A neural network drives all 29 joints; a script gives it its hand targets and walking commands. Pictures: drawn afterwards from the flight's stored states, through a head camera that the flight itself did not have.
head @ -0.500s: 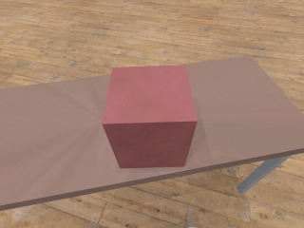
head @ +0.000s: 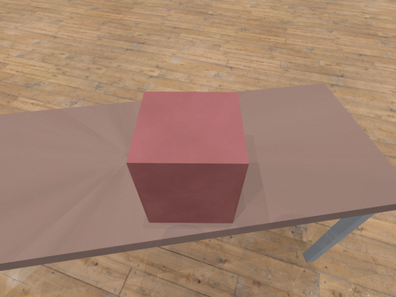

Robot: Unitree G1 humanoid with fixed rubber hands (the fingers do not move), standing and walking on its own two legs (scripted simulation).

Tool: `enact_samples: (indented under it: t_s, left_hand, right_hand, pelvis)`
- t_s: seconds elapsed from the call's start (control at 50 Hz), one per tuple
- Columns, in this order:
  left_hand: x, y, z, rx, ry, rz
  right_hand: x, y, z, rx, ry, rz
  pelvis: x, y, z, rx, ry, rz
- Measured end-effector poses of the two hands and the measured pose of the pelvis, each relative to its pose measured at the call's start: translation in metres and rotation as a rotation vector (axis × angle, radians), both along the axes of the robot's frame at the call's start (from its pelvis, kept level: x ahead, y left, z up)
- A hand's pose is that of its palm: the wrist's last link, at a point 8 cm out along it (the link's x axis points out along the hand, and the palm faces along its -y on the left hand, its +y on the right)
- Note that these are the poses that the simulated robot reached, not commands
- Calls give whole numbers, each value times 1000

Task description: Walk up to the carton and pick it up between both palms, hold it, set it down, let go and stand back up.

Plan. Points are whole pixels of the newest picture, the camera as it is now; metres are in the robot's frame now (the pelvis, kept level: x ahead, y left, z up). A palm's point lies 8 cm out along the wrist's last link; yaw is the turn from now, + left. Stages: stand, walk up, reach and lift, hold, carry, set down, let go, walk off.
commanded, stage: walk up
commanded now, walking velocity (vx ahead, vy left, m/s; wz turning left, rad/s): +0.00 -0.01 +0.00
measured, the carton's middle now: (190, 160) +0.41 +0.04 +0.02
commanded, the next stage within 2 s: none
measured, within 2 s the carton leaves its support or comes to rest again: neither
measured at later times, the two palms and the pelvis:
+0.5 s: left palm out of the picture -0.02 +0.22 -0.15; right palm out of the picture -0.04 -0.20 -0.14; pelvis -0.03 +0.01 +0.00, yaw +0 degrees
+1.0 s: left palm out of the picture -0.06 +0.20 -0.13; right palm out of the picture -0.03 -0.25 -0.15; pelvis -0.06 -0.02 +0.00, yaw +0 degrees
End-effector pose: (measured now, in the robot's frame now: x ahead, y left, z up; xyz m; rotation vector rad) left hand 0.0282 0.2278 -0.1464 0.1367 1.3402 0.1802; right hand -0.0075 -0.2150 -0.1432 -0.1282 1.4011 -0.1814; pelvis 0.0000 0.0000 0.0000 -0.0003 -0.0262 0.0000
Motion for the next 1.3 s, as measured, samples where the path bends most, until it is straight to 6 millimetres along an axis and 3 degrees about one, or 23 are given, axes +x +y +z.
enact_samples:
  t_s: [0.14, 0.32, 0.44, 0.54, 0.66, 0.76, 0.82, 0.9, 1.02, 1.12, 1.3]
  left_hand:
    - [-26, -7, 11, 25, 60, -5]
    - [-48, -6, 9, 40, 38, 39]
    - [-47, -4, -7, -30, 16, 22]
    - [-53, -3, -1, -54, 13, 17]
    - [-73, 7, 5, -18, 62, 24]
    - [-86, 24, 4, 60, 94, 21]
    - [-87, 23, 6, 94, 97, 7]
    - [-83, 4, 12, 94, 35, 8]
    - [-88, -36, 14, 10, 19, 0]
    - [-91, -37, 8, -13, 26, -6]
    - [-98, -27, 6, -45, 43, 9]
  right_hand:
    - [12, -2, -7, 47, -34, -11]
    - [13, -24, -5, -2, -44, 35]
    - [-12, -5, 2, -25, -53, 17]
    - [-38, 21, 6, 25, -9, -2]
    - [-51, 40, -1, 75, 10, -16]
    - [-52, 19, -14, 44, 0, -22]
    - [-48, 0, -21, 27, -14, -34]
    - [-33, -25, -26, 18, -40, -7]
    - [-25, -35, -5, 20, -79, 3]
    - [-42, -28, -3, 17, -54, -12]
    - [-88, 9, -1, 61, 39, -24]
  pelvis:
    - [2, -8, 3, 13, -1, -6]
    - [-23, -8, 0, 15, 13, 13]
    - [-30, 4, -2, -10, 18, 13]
    - [-29, 11, 6, 5, 2, 4]
    - [-35, 16, 5, 17, -7, 5]
    - [-50, 11, -6, 29, -12, -4]
    - [-52, 2, -10, 40, -5, -9]
    - [-57, -9, -11, 31, 4, 1]
    - [-59, -20, 4, 37, 13, -9]
    - [-61, -19, 3, 7, 16, -10]
    - [-65, -8, 7, 2, -3, -16]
